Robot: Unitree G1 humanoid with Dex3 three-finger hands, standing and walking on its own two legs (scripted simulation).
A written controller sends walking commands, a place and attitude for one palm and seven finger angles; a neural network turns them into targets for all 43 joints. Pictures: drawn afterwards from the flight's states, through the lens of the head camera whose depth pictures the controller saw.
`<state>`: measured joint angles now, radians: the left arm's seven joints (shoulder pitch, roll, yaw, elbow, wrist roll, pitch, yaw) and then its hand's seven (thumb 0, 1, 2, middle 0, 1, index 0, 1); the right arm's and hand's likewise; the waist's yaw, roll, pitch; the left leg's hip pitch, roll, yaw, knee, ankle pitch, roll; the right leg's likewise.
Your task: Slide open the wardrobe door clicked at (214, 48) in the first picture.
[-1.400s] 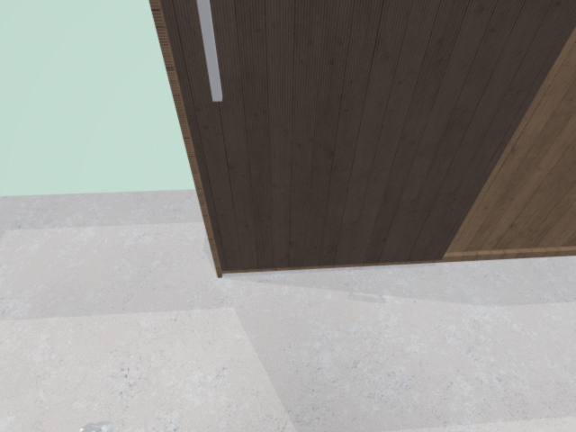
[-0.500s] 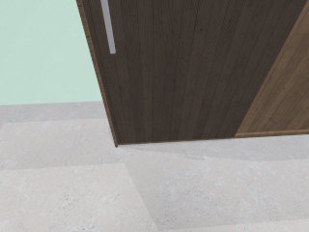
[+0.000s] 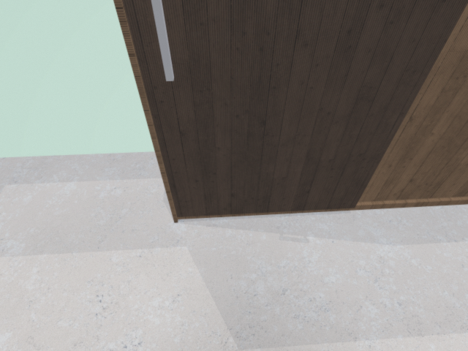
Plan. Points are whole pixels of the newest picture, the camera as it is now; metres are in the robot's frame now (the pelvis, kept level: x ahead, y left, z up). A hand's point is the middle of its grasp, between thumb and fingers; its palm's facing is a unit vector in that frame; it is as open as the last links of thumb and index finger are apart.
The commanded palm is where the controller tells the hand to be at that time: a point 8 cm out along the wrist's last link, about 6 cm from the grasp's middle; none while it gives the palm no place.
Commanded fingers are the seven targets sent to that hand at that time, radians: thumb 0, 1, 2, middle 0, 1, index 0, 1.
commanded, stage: look at it before walking up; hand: left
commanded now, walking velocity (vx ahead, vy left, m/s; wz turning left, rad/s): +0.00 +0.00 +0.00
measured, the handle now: (163, 32) +0.82 +0.24 +0.18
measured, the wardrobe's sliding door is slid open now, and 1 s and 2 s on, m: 0.00 0.00 0.00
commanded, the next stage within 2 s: turn to face it in 0.04 s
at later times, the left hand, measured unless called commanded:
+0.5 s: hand out of the picture +0.06 +0.24 -0.17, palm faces +0.05 -0.96 -0.29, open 7.4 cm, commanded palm none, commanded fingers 0.00 0.90 0.90 -0.20 -0.30 -0.20 -0.30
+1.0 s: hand (131, 335) +0.19 +0.23 -0.18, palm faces +0.07 -0.98 -0.17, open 7.3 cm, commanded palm none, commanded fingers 0.00 0.90 0.90 -0.20 -0.30 -0.20 -0.30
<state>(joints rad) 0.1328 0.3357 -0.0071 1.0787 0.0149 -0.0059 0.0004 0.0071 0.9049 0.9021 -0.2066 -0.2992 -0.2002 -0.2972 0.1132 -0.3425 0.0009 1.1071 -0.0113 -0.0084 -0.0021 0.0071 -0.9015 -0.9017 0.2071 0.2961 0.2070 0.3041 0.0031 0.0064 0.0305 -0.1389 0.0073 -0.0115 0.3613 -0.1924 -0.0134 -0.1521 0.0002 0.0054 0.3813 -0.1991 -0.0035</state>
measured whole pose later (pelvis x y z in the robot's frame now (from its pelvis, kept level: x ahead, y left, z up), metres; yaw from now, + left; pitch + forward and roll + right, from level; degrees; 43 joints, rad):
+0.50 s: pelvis +0.01 +0.01 -0.01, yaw +3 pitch -1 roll -1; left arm 0.19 0.28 0.00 1.05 0.02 0.01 0.00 0.01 0.91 0.90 -0.20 -0.30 -0.20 -0.30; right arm 0.19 -0.29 0.00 1.09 -0.03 0.02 0.00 0.01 -0.90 -0.90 0.20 0.30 0.20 0.30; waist 0.01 0.01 0.00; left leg -0.23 0.01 -0.03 0.54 -0.34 0.00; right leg -0.16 -0.01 -0.05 0.44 -0.25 0.00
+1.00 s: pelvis +0.14 +0.04 -0.01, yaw +5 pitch +0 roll +0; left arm 0.19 0.18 0.06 1.04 0.03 0.01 -0.02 0.02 0.93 0.90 -0.20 -0.30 -0.19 -0.30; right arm 0.52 -0.07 -0.02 1.19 -0.02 -0.07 -0.03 0.01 -0.90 -0.90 0.21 0.30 0.21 0.30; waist -0.05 -0.02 0.07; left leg 0.06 -0.02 0.07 0.28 -0.34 0.04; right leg -0.54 -0.10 -0.09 0.75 -0.20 0.00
